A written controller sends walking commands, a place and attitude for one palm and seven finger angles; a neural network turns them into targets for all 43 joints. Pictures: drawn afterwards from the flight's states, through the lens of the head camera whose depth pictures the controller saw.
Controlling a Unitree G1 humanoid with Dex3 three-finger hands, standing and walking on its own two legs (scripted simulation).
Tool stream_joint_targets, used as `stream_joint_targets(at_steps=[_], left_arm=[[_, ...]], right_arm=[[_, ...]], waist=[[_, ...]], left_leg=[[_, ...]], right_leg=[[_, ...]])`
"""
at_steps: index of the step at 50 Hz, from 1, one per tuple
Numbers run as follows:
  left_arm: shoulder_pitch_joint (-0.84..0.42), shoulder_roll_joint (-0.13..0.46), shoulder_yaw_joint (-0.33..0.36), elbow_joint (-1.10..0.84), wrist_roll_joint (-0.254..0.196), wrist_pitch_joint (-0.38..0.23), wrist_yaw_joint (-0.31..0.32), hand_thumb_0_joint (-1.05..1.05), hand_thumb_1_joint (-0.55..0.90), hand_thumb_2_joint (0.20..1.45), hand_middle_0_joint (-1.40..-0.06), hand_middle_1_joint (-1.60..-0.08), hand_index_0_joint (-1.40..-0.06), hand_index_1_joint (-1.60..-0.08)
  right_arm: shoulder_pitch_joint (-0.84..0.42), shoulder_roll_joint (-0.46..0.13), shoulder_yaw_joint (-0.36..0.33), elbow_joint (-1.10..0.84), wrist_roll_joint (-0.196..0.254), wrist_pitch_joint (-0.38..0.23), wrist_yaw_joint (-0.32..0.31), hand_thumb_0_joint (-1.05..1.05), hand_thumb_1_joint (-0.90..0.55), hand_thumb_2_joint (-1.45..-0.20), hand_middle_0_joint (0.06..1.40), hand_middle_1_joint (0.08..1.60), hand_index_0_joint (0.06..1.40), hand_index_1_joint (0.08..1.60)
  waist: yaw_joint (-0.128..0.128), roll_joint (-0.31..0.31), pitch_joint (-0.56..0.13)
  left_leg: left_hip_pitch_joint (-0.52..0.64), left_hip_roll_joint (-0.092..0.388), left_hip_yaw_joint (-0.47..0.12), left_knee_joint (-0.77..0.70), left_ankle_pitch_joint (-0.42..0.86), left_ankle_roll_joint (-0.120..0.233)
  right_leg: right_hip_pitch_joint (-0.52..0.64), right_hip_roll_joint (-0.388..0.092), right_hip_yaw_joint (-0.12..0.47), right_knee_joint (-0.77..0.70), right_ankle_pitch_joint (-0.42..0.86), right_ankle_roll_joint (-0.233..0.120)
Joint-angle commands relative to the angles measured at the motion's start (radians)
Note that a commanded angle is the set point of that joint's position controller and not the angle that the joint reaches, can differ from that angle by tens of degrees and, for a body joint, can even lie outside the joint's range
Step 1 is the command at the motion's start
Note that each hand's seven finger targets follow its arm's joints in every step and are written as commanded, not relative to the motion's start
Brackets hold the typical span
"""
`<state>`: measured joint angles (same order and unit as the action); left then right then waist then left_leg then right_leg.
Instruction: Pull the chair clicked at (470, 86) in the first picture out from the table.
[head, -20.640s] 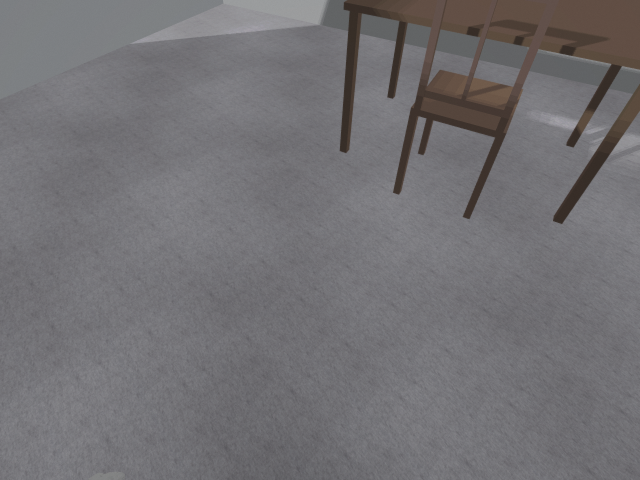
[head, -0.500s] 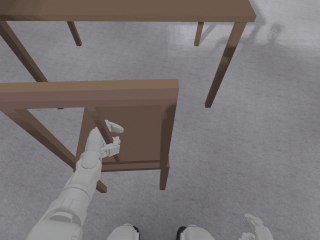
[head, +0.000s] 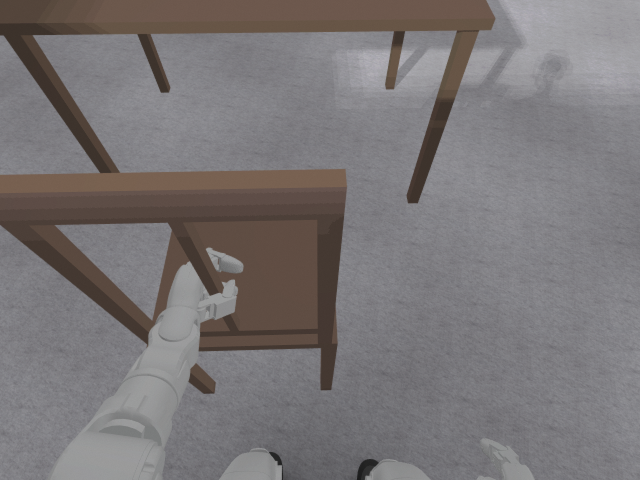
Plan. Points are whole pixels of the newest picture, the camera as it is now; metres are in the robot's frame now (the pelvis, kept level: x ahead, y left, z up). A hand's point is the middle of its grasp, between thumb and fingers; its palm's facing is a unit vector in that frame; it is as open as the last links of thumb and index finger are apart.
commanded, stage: stop walking, hand still on the chair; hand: left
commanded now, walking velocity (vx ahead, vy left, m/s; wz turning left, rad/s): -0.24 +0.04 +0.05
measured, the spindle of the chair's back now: (213, 284) +0.37 +0.17 -0.05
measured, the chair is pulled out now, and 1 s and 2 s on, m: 0.51 0.60 0.60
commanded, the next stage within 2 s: open the thumb and straighten the fingers in 1.14 s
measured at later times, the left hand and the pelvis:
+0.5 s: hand (220, 361) +0.26 +0.15 -0.06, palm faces +0.00 -0.98 -0.21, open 5.0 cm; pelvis -0.02 +0.00 +0.00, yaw +0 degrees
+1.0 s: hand (220, 358) +0.26 +0.15 -0.06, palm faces +0.02 -0.98 -0.19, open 5.1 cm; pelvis +0.03 +0.00 +0.01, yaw -1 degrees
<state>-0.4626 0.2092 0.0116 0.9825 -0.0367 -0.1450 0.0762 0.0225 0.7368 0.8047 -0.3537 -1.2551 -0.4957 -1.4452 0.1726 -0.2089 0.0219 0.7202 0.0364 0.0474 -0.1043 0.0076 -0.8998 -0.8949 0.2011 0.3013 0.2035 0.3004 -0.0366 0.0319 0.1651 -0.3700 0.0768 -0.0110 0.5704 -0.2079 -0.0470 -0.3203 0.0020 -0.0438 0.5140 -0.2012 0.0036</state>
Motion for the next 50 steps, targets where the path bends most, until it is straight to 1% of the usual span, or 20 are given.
stream_joint_targets(at_steps=[1, 4, 7, 11, 14, 15, 17, 19, 20, 21, 22, 23, 26, 28, 29, 32, 36, 39, 45, 50], left_arm=[[-0.265, 0.192, 0.037, -0.177, 0.016, -0.062, 0.016, 0.0, 0.9, 0.9, -0.5, -1.45, -0.5, -1.45], [-0.248, 0.196, 0.043, -0.159, 0.008, -0.056, 0.021, 0.0, 0.9, 0.9, -0.5, -1.45, -0.5, -1.45], [-0.275, 0.182, 0.036, -0.348, 0.009, -0.069, 0.031, 0.0, 0.9, 0.9, -0.5, -1.45, -0.5, -1.45], [-0.184, 0.14, 0.021, -0.405, 0.007, -0.036, 0.035, 0.0, 0.9, 0.9, -0.5, -1.45, -0.5, -1.45], [-0.114, 0.131, 0.023, -0.437, 0.004, -0.017, 0.026, 0.0, 0.9, 0.9, -0.5, -1.45, -0.5, -1.45], [-0.105, 0.1, 0.003, -0.445, 0.005, -0.017, 0.017, 0.0, 0.9, 0.9, -0.5, -1.45, -0.5, -1.45], [-0.072, 0.094, -0.002, -0.422, 0.01, -0.022, 0.005, 0.0, 0.9, 0.9, -0.5, -1.45, -0.5, -1.45], [-0.056, 0.091, -0.019, -0.416, 0.015, -0.027, -0.003, 0.0, 0.9, 0.9, -0.5, -1.45, -0.5, -1.45], [-0.066, 0.094, -0.019, -0.427, 0.02, -0.033, -0.001, 0.0, 0.9, 0.9, -0.5, -1.45, -0.5, -1.45], [-0.083, 0.102, -0.013, -0.454, 0.021, -0.031, 0.005, 0.0, 0.9, 0.9, -0.5, -1.45, -0.5, -1.45], [-0.079, 0.102, -0.006, -0.487, 0.023, -0.027, 0.012, 0.0, 0.9, 0.9, -0.5, -1.45, -0.5, -1.45], [-0.033, 0.095, -0.015, -0.478, 0.025, -0.019, 0.015, 0.0, 0.9, 0.9, -0.5, -1.45, -0.5, -1.45], [0.053, 0.102, 0.011, -0.509, 0.025, -0.025, 0.022, 0.0, 0.9, 0.9, -0.5, -1.45, -0.5, -1.45], [0.099, 0.093, -0.007, -0.537, 0.022, -0.028, 0.017, 0.0, 0.9, 0.9, -0.5, -1.45, -0.5, -1.45], [0.123, 0.081, -0.008, -0.529, 0.029, -0.025, 0.019, 0.0, 0.9, 0.9, -0.5, -1.45, -0.5, -1.45], [0.176, 0.075, -0.007, -0.538, 0.036, -0.026, 0.022, 0.0, 0.9, 0.9, -0.5, -1.45, -0.5, -1.45], [0.23, 0.078, -0.009, -0.581, 0.033, -0.011, 0.023, 0.0, 0.9, 0.9, -0.5, -1.45, -0.5, -1.45], [0.274, 0.079, -0.008, -0.586, 0.029, 0.002, 0.025, 0.0, 0.9, 0.9, -0.5, -1.45, -0.5, -1.45], [0.31, 0.071, -0.016, -0.602, 0.022, 0.018, 0.024, 0.0, 0.9, 0.9, -0.5, -1.45, -0.5, -1.45], [0.335, 0.076, -0.014, -0.613, 0.019, 0.028, 0.025, 0.0, 0.9, 0.9, -0.5, -1.45, -0.5, -1.45]], right_arm=[[0.026, -0.162, -0.058, -0.11, 0.008, -0.029, -0.03, 0.0, -0.9, -0.9, 0.2, 0.3, 0.2, 0.3], [0.013, -0.165, -0.052, -0.119, 0.011, -0.031, -0.032, 0.0, -0.9, -0.9, 0.2, 0.3, 0.2, 0.3], [-0.016, -0.137, -0.03, -0.167, 0.01, -0.04, -0.036, 0.0, -0.9, -0.9, 0.2, 0.3, 0.2, 0.3], [-0.014, -0.14, -0.023, -0.162, -0.004, -0.051, -0.042, 0.0, -0.9, -0.9, 0.2, 0.3, 0.2, 0.3], [-0.035, -0.144, -0.032, -0.161, -0.007, -0.058, -0.037, 0.0, -0.9, -0.9, 0.2, 0.3, 0.2, 0.3], [-0.032, -0.133, -0.031, -0.162, -0.005, -0.061, -0.031, 0.0, -0.9, -0.9, 0.2, 0.3, 0.2, 0.3], [-0.016, -0.132, -0.031, -0.146, -0.009, -0.066, -0.024, 0.0, -0.9, -0.9, 0.2, 0.3, 0.2, 0.3], [0.002, -0.133, -0.033, -0.137, -0.006, -0.074, -0.022, 0.0, -0.9, -0.9, 0.2, 0.3, 0.2, 0.3], [0.012, -0.122, -0.033, -0.126, -0.007, -0.081, -0.023, 0.0, -0.9, -0.9, 0.2, 0.3, 0.2, 0.3], [0.02, -0.123, -0.034, -0.109, -0.01, -0.09, -0.025, 0.0, -0.9, -0.9, 0.2, 0.3, 0.2, 0.3], [0.021, -0.116, -0.031, -0.096, -0.015, -0.106, -0.025, 0.0, -0.9, -0.9, 0.2, 0.3, 0.2, 0.3], [0.024, -0.124, -0.03, -0.079, -0.02, -0.12, -0.025, 0.0, -0.9, -0.9, 0.2, 0.3, 0.2, 0.3], [-0.008, -0.125, -0.029, -0.098, -0.02, -0.14, -0.021, 0.0, -0.9, -0.9, 0.2, 0.3, 0.2, 0.3], [-0.027, -0.127, -0.027, -0.114, -0.01, -0.138, -0.02, 0.0, -0.9, -0.9, 0.2, 0.3, 0.2, 0.3], [-0.04, -0.117, -0.018, -0.12, -0.015, -0.137, -0.019, 0.0, -0.9, -0.9, 0.2, 0.3, 0.2, 0.3], [-0.036, -0.112, -0.019, -0.132, -0.014, -0.138, -0.012, 0.0, -0.9, -0.9, 0.2, 0.3, 0.2, 0.3], [-0.041, -0.119, -0.029, -0.146, -0.015, -0.138, -0.009, 0.0, -0.9, -0.9, 0.2, 0.3, 0.2, 0.3], [-0.048, -0.123, -0.03, -0.151, -0.015, -0.126, -0.011, 0.0, -0.9, -0.9, 0.2, 0.3, 0.2, 0.3], [-0.064, -0.118, -0.027, -0.169, -0.012, -0.097, -0.016, 0.0, -0.9, -0.9, 0.2, 0.3, 0.2, 0.3], [-0.072, -0.116, -0.024, -0.18, -0.011, -0.078, -0.019, 0.0, -0.9, -0.9, 0.2, 0.3, 0.2, 0.3]], waist=[[0.004, -0.064, -0.478], [0.019, -0.039, -0.381], [0.021, -0.029, -0.385], [0.016, 0.042, -0.378], [0.035, 0.218, -0.351], [0.037, 0.226, -0.335], [0.042, 0.151, -0.314], [0.03, -0.007, -0.269], [0.019, -0.136, -0.271], [0.005, -0.212, -0.282], [-0.003, -0.209, -0.305], [-0.011, -0.136, -0.287], [0.015, -0.086, -0.271], [0.023, 0.067, -0.251], [0.031, 0.104, -0.221], [0.04, -0.001, -0.277], [0.034, -0.02, -0.354], [0.032, 0.005, -0.348], [0.03, -0.048, -0.341], [0.031, -0.019, -0.329]], left_leg=[[0.163, 0.049, -0.047, -0.013, 0.089, 0.04], [0.148, 0.048, -0.064, -0.064, -0.144, 0.06], [0.184, 0.033, -0.067, -0.056, -0.259, 0.069], [0.116, 0.055, -0.132, -0.18, -0.358, 0.095], [-0.073, 0.129, -0.214, -0.368, -0.508, 0.153], [-0.083, 0.125, -0.203, -0.368, -0.502, 0.158], [-0.062, 0.079, -0.142, -0.282, -0.442, 0.138], [0.019, -0.007, -0.057, -0.143, -0.38, 0.084], [0.137, -0.054, -0.013, 0.014, -0.289, 0.059], [0.22, -0.076, -0.001, 0.135, -0.217, 0.047], [0.276, -0.071, -0.014, 0.173, -0.162, 0.048], [0.288, -0.068, -0.03, 0.146, -0.153, 0.05], [0.216, 0.012, -0.122, -0.119, -0.086, 0.076], [0.141, 0.056, -0.171, -0.258, -0.165, 0.098], [0.092, 0.059, -0.178, -0.288, -0.173, 0.109], [0.152, 0.032, -0.114, -0.217, -0.005, 0.09], [0.258, 0.028, -0.067, -0.16, 0.196, 0.071], [0.271, 0.03, -0.059, -0.163, 0.242, 0.066], [0.279, 0.03, -0.055, -0.163, 0.227, 0.066], [0.284, 0.031, -0.05, -0.163, 0.238, 0.067]], right_leg=[[0.126, -0.206, 0.13, -0.089, 0.195, -0.042], [-0.013, -0.181, 0.132, -0.152, -0.242, -0.037], [-0.067, -0.17, 0.135, -0.171, -0.443, -0.037], [0.04, -0.084, 0.057, -0.039, -0.373, -0.015], [0.248, -0.016, 0.006, 0.185, -0.225, -0.004], [0.27, -0.011, 0.0, 0.165, -0.213, -0.007], [0.283, -0.024, 0.016, 0.026, -0.201, -0.018], [0.152, -0.064, 0.075, -0.142, -0.292, -0.029], [0.002, -0.142, 0.176, -0.235, -0.397, -0.061], [-0.107, -0.218, 0.242, -0.289, -0.462, -0.103], [-0.149, -0.243, 0.227, -0.285, -0.425, -0.12], [-0.17, -0.233, 0.195, -0.262, -0.385, -0.117], [-0.04, -0.123, 0.112, -0.118, -0.241, -0.049], [0.049, -0.068, 0.071, -0.077, -0.219, -0.013], [0.083, -0.059, 0.068, -0.063, -0.177, -0.01], [0.139, -0.083, 0.089, -0.109, -0.025, -0.018], [0.165, -0.112, 0.103, -0.115, 0.164, -0.026], [0.168, -0.115, 0.099, -0.115, 0.207, -0.029], [0.165, -0.121, 0.092, -0.133, 0.21, -0.029], [0.161, -0.122, 0.086, -0.14, 0.219, -0.029]])
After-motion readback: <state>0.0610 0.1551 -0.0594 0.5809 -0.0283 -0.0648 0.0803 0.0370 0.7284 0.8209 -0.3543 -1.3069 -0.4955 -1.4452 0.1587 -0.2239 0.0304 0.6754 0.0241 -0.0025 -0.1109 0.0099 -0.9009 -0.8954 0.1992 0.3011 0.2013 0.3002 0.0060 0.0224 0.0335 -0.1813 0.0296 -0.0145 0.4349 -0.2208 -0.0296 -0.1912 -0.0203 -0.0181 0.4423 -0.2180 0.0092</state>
